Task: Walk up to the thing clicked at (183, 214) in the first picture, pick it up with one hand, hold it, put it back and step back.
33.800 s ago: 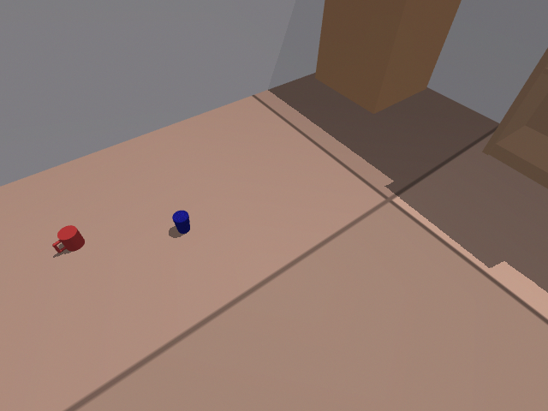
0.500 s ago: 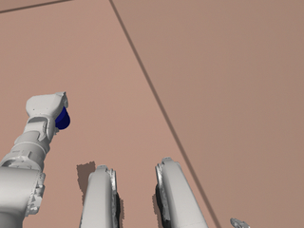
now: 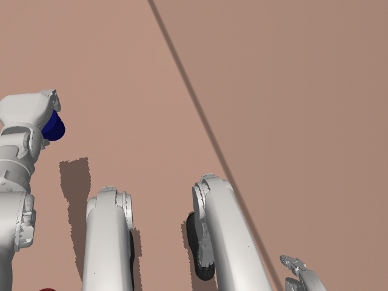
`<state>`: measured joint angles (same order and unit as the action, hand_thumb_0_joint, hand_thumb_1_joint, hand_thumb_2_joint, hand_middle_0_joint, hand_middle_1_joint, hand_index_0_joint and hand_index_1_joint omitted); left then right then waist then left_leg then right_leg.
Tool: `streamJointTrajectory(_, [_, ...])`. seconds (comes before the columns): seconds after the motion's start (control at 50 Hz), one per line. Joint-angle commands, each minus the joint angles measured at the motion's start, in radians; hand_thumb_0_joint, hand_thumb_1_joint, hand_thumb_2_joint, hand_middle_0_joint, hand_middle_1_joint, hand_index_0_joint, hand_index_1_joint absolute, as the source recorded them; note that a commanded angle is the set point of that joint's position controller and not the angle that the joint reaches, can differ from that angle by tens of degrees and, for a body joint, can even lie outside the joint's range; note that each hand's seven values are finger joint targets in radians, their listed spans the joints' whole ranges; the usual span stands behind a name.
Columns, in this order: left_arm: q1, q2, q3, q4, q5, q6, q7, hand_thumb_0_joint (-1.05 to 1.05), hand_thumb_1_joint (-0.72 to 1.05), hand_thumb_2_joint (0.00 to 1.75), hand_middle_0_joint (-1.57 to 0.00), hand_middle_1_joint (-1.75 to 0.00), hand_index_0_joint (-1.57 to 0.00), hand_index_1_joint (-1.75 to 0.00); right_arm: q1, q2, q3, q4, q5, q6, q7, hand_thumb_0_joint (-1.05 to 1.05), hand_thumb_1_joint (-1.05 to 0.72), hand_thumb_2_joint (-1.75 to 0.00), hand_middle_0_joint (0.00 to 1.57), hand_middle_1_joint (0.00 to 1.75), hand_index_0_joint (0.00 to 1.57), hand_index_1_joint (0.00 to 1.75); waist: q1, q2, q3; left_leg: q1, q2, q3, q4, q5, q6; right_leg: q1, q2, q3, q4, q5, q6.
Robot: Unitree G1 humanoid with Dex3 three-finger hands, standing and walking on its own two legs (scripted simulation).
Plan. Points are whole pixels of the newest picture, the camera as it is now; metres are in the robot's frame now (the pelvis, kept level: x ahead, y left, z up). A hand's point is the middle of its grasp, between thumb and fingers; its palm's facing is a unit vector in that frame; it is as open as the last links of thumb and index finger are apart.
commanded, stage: crouch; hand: left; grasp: from above
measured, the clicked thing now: (46, 124) +0.47 +0.27 -0.20
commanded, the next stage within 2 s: lower in 0.56 s
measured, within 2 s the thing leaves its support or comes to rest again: rests again in 1.86 s
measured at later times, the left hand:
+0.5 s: hand (47, 133) +0.46 +0.28 -0.23, palm faces -0.46 -0.04 -0.89, open 9.7 cm
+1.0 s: hand (53, 135) +0.47 +0.28 -0.28, palm faces -0.47 -0.06 -0.88, open 9.7 cm
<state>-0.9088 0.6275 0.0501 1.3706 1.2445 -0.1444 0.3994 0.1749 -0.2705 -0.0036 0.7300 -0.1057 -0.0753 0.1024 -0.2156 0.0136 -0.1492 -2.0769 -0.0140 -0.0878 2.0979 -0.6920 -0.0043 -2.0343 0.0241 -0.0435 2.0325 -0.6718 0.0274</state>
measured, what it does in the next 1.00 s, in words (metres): lowers itself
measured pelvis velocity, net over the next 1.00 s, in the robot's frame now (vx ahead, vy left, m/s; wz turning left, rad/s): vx -0.01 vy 0.00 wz -0.06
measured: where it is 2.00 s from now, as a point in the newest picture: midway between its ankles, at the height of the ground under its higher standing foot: (164, 266)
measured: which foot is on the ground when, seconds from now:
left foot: down 0.00-1.00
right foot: down 0.00-1.00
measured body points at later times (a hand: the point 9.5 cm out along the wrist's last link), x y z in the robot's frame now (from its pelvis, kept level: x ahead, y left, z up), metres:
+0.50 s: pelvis -0.01 +0.00 -0.07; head +0.23 +0.05 +0.31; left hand +0.48 +0.27 -0.18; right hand +0.01 -0.27 -0.17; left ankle +0.07 +0.12 -0.39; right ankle +0.09 -0.13 -0.39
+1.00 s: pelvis -0.01 +0.00 -0.10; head +0.25 +0.06 +0.26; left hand +0.49 +0.28 -0.23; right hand +0.02 -0.28 -0.19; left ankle +0.07 +0.12 -0.39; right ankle +0.09 -0.13 -0.39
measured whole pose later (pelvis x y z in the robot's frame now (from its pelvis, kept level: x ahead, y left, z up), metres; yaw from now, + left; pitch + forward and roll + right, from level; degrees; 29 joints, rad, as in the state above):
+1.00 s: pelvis -0.01 +0.00 -0.10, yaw -4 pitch +34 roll -9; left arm -1.01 0.83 0.12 1.53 1.29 -0.24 0.41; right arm 0.16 -0.29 0.11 0.72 -0.15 -0.07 0.14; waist -0.29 -0.04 -0.01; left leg -2.32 -0.02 -0.14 2.42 -0.71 -0.01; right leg -2.26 0.04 -0.09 2.32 -0.67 0.04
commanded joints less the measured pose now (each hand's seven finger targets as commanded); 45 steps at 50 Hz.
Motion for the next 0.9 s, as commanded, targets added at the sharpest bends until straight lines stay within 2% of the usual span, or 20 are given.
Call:
streamJointTrajectory(0.0, [-0.365, 0.265, 0.048, -0.135, -0.014, -0.007, 0.032, 0.00, 0.43, 0.99, -0.72, -1.12, -0.78, -1.06, 0.221, -0.211, -0.073, 0.000, -0.005, -0.003, 0.001, 0.00, -0.91, -0.90, 0.20, 0.30, 0.20, 0.30, -0.009, 0.244, -0.661, 0.496, -0.004, 0.057, -0.182, 0.250, 0.030, 0.318, 0.011, -0.047, -0.184, 0.261, -0.064])
streamJointTrajectory(0.02, [-0.346, 0.256, 0.038, -0.099, -0.014, -0.006, 0.029, 0.00, 0.42, 0.97, -0.72, -1.12, -0.78, -1.05, 0.209, -0.209, -0.069, -0.007, -0.005, -0.002, 0.003, 0.00, -0.91, -0.90, 0.20, 0.30, 0.20, 0.30, -0.005, 0.233, -0.657, 0.468, -0.006, 0.064, -0.168, 0.244, 0.034, 0.325, 0.015, -0.045, -0.176, 0.263, -0.063])
streamJointTrajectory(0.1, [-0.367, 0.338, 0.089, -0.147, -0.003, -0.029, 0.021, 0.00, 0.44, 0.98, -0.73, -1.12, -0.79, -1.06, 0.234, -0.222, -0.068, 0.004, -0.012, 0.003, 0.013, 0.00, -0.91, -0.90, 0.20, 0.30, 0.20, 0.30, -0.001, 0.249, -0.689, 0.458, -0.006, 0.064, -0.125, 0.293, 0.032, 0.335, 0.015, -0.050, -0.136, 0.306, -0.060])
streamJointTrajectory(0.12, [-0.311, 0.281, 0.059, -0.061, -0.006, -0.022, 0.013, 0.00, 0.44, 0.96, -0.73, -1.12, -0.79, -1.06, 0.223, -0.217, -0.063, -0.003, -0.010, 0.004, 0.017, 0.00, -0.92, -0.90, 0.20, 0.30, 0.20, 0.30, -0.009, 0.225, -0.651, 0.453, -0.005, 0.056, -0.124, 0.275, 0.032, 0.299, 0.012, -0.053, -0.131, 0.280, -0.061])
streamJointTrajectory(0.14, [-0.372, 0.305, 0.069, -0.136, -0.006, -0.037, 0.014, 0.00, 0.44, 0.98, -0.73, -1.13, -0.79, -1.07, 0.225, -0.216, -0.063, 0.005, -0.013, 0.007, 0.019, 0.00, -0.91, -0.90, 0.20, 0.30, 0.20, 0.30, -0.016, 0.250, -0.666, 0.446, -0.005, 0.055, -0.117, 0.274, 0.031, 0.288, 0.016, -0.057, -0.119, 0.279, -0.063])
streamJointTrajectory(0.18, [-0.388, 0.368, 0.106, -0.130, 0.009, -0.047, 0.020, 0.00, 0.42, 0.96, -0.71, -1.12, -0.78, -1.06, 0.236, -0.231, -0.066, 0.004, -0.016, 0.010, 0.020, 0.00, -0.91, -0.90, 0.20, 0.30, 0.20, 0.30, -0.006, 0.256, -0.680, 0.437, -0.004, 0.055, -0.100, 0.268, 0.031, 0.283, 0.017, -0.060, -0.101, 0.277, -0.063])
streamJointTrajectory(0.22, [-0.371, 0.316, 0.072, -0.072, 0.006, -0.047, 0.020, 0.00, 0.43, 0.95, -0.72, -1.12, -0.79, -1.05, 0.222, -0.221, -0.056, -0.001, -0.016, 0.012, 0.025, 0.00, -0.91, -0.90, 0.20, 0.30, 0.20, 0.30, -0.020, 0.255, -0.638, 0.400, -0.007, 0.055, -0.103, 0.205, 0.031, 0.253, 0.017, -0.064, -0.094, 0.222, -0.066])
streamJointTrajectory(0.24, [-0.432, 0.360, 0.093, -0.140, 0.012, -0.060, 0.027, 0.00, 0.43, 0.96, -0.72, -1.12, -0.78, -1.05, 0.226, -0.227, -0.057, 0.008, -0.020, 0.014, 0.025, 0.00, -0.91, -0.90, 0.20, 0.30, 0.20, 0.30, -0.023, 0.263, -0.657, 0.388, -0.006, 0.056, -0.095, 0.195, 0.032, 0.250, 0.024, -0.068, -0.089, 0.218, -0.066])
streamJointTrajectory(0.26, [-0.397, 0.363, 0.089, -0.073, 0.018, -0.055, 0.028, 0.00, 0.41, 0.94, -0.71, -1.11, -0.77, -1.05, 0.226, -0.226, -0.052, 0.009, -0.019, 0.013, 0.026, 0.00, -0.91, -0.90, 0.20, 0.30, 0.20, 0.30, -0.018, 0.249, -0.635, 0.378, -0.007, 0.058, -0.088, 0.179, 0.034, 0.252, 0.023, -0.067, -0.089, 0.202, -0.066])
streamJointTrajectory(0.28, [-0.384, 0.333, 0.078, -0.044, 0.015, -0.052, 0.027, 0.00, 0.42, 0.94, -0.71, -1.11, -0.77, -1.04, 0.227, -0.231, -0.047, 0.000, -0.021, 0.011, 0.027, 0.00, -0.91, -0.90, 0.20, 0.30, 0.20, 0.30, -0.032, 0.244, -0.621, 0.378, -0.006, 0.050, -0.087, 0.167, 0.033, 0.223, 0.018, -0.072, -0.081, 0.191, -0.065])
streamJointTrajectory(0.32, [-0.429, 0.368, 0.082, -0.064, 0.017, -0.058, 0.030, 0.00, 0.39, 0.95, -0.69, -1.09, -0.75, -1.03, 0.211, -0.240, -0.045, 0.003, -0.021, 0.011, 0.021, 0.00, -0.91, -0.90, 0.20, 0.30, 0.20, 0.30, -0.031, 0.268, -0.622, 0.376, -0.004, 0.044, -0.084, 0.131, 0.032, 0.184, 0.022, -0.078, -0.065, 0.161, -0.069])
streamJointTrajectory(0.44, [-0.448, 0.376, 0.071, -0.052, 0.019, -0.062, 0.040, 0.00, 0.36, 0.94, -0.69, -1.07, -0.74, -1.01, 0.223, -0.241, -0.019, 0.010, -0.027, 0.006, 0.018, 0.00, -0.91, -0.90, 0.20, 0.30, 0.20, 0.30, -0.042, 0.298, -0.620, 0.373, -0.006, 0.047, -0.042, 0.163, 0.029, 0.177, 0.022, -0.083, -0.034, 0.196, -0.067])
streamJointTrajectory(0.46, [-0.478, 0.412, 0.085, -0.066, 0.016, -0.065, 0.042, 0.00, 0.36, 0.94, -0.69, -1.07, -0.74, -1.02, 0.222, -0.250, -0.021, 0.012, -0.025, 0.005, 0.017, 0.00, -0.91, -0.90, 0.20, 0.30, 0.20, 0.30, -0.042, 0.292, -0.636, 0.353, -0.004, 0.049, -0.032, 0.163, 0.033, 0.184, 0.026, -0.085, -0.027, 0.199, -0.066])
streamJointTrajectory(0.48, [-0.438, 0.403, 0.085, -0.031, 0.022, -0.059, 0.045, 0.00, 0.36, 0.95, -0.70, -1.06, -0.74, -1.01, 0.225, -0.248, -0.015, 0.014, -0.027, 0.004, 0.015, 0.00, -0.91, -0.90, 0.20, 0.30, 0.20, 0.30, -0.038, 0.285, -0.608, 0.351, -0.005, 0.049, -0.032, 0.166, 0.031, 0.173, 0.021, -0.084, -0.026, 0.203, -0.065])
streamJointTrajectory(0.54, [-0.450, 0.404, 0.073, -0.020, 0.027, -0.061, 0.040, 0.00, 0.35, 0.96, -0.71, -1.04, -0.74, -1.00, 0.223, -0.250, -0.007, 0.018, -0.029, 0.005, 0.016, 0.00, -0.92, -0.90, 0.20, 0.30, 0.20, 0.30, -0.050, 0.283, -0.592, 0.319, -0.004, 0.048, -0.018, 0.150, 0.033, 0.165, 0.027, -0.092, -0.017, 0.190, -0.065])
streamJointTrajectory(0.56, [-0.462, 0.426, 0.081, -0.022, 0.027, -0.060, 0.044, 0.00, 0.36, 0.95, -0.70, -1.04, -0.74, -1.00, 0.218, -0.252, -0.005, 0.012, -0.026, 0.005, 0.015, 0.00, -0.91, -0.90, 0.20, 0.30, 0.20, 0.30, -0.045, 0.284, -0.590, 0.300, -0.005, 0.052, -0.016, 0.147, 0.035, 0.168, 0.029, -0.092, -0.014, 0.188, -0.065])
streamJointTrajectory(0.62, [-0.419, 0.417, 0.082, -0.003, 0.022, -0.050, 0.043, 0.00, 0.40, 0.97, -0.74, -1.05, -0.78, -1.01, 0.216, -0.255, 0.002, 0.009, -0.027, 0.005, 0.018, 0.00, -0.92, -0.90, 0.20, 0.30, 0.20, 0.30, -0.039, 0.294, -0.584, 0.319, -0.005, 0.050, -0.011, 0.171, 0.031, 0.164, 0.026, -0.095, -0.003, 0.207, -0.065])
streamJointTrajectory(0.76, [-0.411, 0.394, 0.047, 0.026, 0.009, -0.057, 0.020, 0.00, 0.38, 0.95, -0.75, -1.02, -0.78, -0.99, 0.211, -0.261, 0.020, 0.007, -0.029, 0.010, 0.024, 0.00, -0.92, -0.90, 0.20, 0.30, 0.20, 0.30, -0.067, 0.266, -0.547, 0.274, -0.003, 0.035, 0.031, 0.196, 0.033, 0.157, 0.031, -0.109, 0.032, 0.235, -0.062])
streamJointTrajectory(0.82, [-0.427, 0.430, 0.072, 0.010, 0.007, -0.071, 0.033, 0.00, 0.39, 0.91, -0.74, -1.03, -0.78, -0.98, 0.209, -0.269, 0.022, 0.003, -0.034, 0.007, 0.025, 0.00, -0.91, -0.90, 0.20, 0.30, 0.20, 0.30, -0.063, 0.292, -0.545, 0.287, -0.002, 0.029, 0.039, 0.198, 0.027, 0.137, 0.031, -0.118, 0.051, 0.233, -0.064])
streamJointTrajectory(0.88, [-0.457, 0.475, 0.092, -0.028, 0.031, -0.091, 0.045, 0.00, 0.40, 0.93, -0.76, -1.03, -0.80, -0.99, 0.223, -0.271, 0.029, 0.009, -0.040, 0.006, 0.030, 0.00, -0.92, -0.90, 0.20, 0.30, 0.20, 0.30, -0.078, 0.312, -0.556, 0.282, -0.002, 0.034, 0.066, 0.227, 0.028, 0.159, 0.034, -0.120, 0.065, 0.264, -0.061])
